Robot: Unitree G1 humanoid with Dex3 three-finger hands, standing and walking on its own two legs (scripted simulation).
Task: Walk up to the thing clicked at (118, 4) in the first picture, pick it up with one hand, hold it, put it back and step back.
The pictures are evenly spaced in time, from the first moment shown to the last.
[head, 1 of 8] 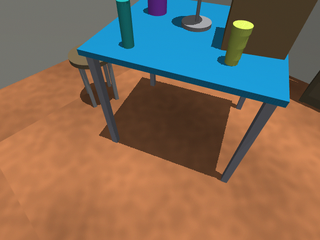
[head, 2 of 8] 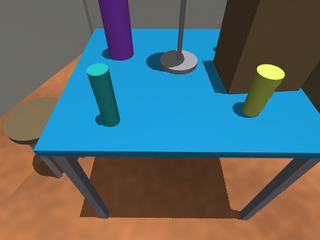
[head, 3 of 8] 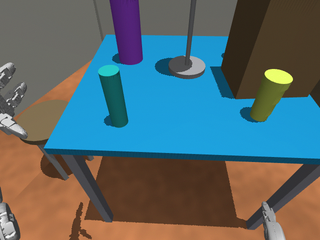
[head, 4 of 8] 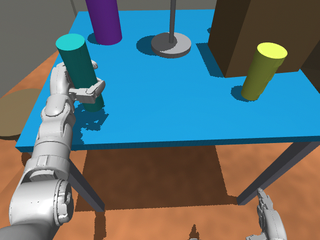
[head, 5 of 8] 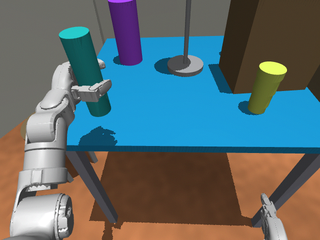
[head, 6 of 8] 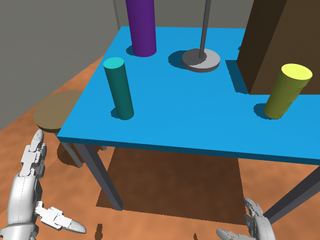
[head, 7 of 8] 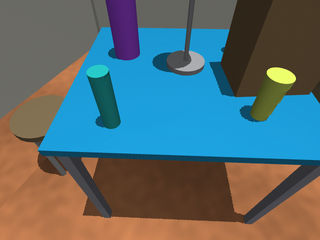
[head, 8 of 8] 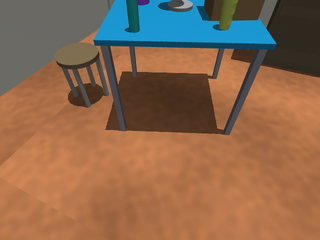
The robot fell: no
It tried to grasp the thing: yes
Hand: left
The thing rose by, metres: 0.21
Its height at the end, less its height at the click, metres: +0.00
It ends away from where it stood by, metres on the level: 0.01
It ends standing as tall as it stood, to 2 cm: yes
